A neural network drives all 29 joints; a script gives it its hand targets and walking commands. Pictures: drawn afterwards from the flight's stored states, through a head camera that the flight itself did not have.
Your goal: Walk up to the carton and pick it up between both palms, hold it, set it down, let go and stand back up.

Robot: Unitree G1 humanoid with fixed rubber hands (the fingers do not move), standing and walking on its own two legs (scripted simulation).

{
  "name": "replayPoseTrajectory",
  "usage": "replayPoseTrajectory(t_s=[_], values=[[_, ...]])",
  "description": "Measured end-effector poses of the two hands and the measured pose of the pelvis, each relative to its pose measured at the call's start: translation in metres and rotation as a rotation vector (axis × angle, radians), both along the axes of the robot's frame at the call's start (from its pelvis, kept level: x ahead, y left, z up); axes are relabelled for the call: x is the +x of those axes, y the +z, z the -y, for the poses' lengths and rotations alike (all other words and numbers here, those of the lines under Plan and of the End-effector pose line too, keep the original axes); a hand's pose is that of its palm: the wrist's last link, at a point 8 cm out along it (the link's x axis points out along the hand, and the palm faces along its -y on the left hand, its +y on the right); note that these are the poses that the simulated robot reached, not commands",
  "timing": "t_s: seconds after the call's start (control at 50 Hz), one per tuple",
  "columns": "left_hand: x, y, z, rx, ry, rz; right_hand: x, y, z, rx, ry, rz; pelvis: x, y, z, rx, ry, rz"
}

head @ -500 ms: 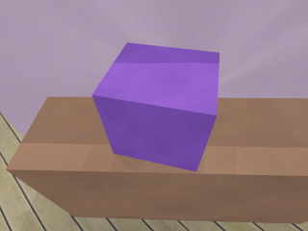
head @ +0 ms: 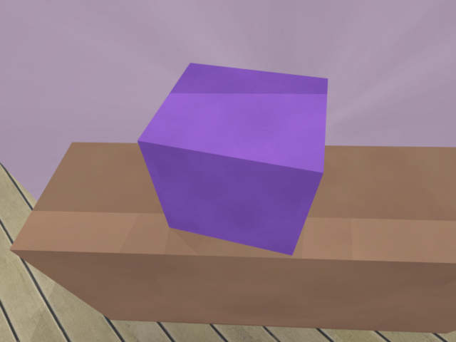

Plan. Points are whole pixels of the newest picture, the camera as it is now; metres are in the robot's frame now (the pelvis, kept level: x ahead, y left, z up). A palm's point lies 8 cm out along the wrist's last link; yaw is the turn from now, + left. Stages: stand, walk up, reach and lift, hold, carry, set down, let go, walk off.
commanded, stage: stand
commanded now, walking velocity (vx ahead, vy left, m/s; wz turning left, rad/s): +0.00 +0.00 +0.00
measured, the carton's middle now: (241, 159) +0.47 -0.01 +0.03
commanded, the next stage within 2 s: none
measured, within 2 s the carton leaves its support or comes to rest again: neither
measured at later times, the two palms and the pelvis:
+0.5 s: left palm out of the picture +0.01 +0.25 -0.13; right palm out of the picture +0.02 -0.24 -0.14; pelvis +0.00 +0.00 +0.00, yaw +0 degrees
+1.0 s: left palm out of the picture +0.01 +0.24 -0.13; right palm out of the picture +0.02 -0.24 -0.14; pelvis +0.00 +0.00 +0.00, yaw +1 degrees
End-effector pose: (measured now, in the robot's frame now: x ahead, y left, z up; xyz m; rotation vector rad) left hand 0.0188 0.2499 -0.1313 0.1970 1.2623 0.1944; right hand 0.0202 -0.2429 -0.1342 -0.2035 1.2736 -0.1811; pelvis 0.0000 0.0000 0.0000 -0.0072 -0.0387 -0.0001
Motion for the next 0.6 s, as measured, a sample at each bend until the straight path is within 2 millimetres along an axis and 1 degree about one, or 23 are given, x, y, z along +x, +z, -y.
replayPoseTrajectory(t_s=[0.6], values=[[-0.0084,-0.0024,0.0048,-0.008,0.019,-0.028,-0.0015,-0.0022,-0.0027,0.006,0.003,-0.023,0.0017,0.0002,0.0011,0.0,0.008,0.0]])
